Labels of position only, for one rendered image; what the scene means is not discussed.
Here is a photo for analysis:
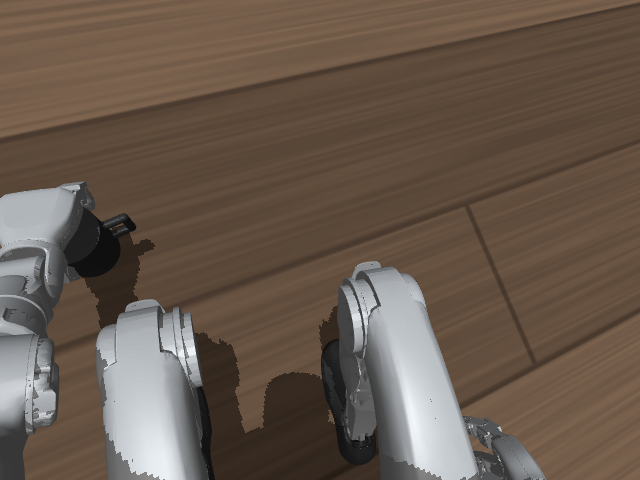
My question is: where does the left robot arm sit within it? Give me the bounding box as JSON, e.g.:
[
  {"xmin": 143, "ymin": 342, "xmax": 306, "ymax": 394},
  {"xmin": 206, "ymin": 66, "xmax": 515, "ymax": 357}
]
[{"xmin": 0, "ymin": 240, "xmax": 66, "ymax": 480}]

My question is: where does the right robot hand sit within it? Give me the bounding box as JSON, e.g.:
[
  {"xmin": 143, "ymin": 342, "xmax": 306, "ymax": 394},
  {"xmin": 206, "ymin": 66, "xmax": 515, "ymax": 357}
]
[{"xmin": 463, "ymin": 416, "xmax": 547, "ymax": 480}]

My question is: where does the mug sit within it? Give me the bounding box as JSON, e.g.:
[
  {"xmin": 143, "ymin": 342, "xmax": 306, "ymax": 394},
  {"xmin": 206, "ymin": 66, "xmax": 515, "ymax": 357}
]
[{"xmin": 63, "ymin": 207, "xmax": 136, "ymax": 277}]

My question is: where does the left robot foot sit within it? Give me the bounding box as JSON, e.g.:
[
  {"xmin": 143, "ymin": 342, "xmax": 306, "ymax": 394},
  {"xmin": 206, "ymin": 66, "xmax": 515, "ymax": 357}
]
[{"xmin": 196, "ymin": 386, "xmax": 215, "ymax": 480}]

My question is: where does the left robot hand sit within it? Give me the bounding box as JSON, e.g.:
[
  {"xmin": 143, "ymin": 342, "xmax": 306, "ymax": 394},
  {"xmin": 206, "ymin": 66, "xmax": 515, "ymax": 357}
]
[{"xmin": 0, "ymin": 181, "xmax": 95, "ymax": 284}]

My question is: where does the right robot foot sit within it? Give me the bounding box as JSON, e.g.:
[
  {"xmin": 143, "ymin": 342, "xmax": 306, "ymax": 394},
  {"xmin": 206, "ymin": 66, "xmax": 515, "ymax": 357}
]
[{"xmin": 321, "ymin": 339, "xmax": 376, "ymax": 465}]

